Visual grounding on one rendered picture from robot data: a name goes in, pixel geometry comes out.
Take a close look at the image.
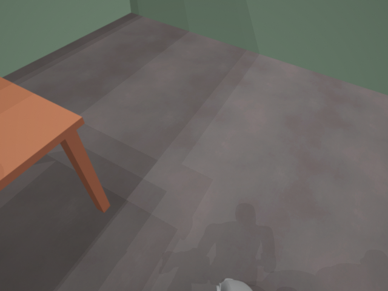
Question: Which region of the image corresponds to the table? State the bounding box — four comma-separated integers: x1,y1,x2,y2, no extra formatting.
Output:
0,77,110,213

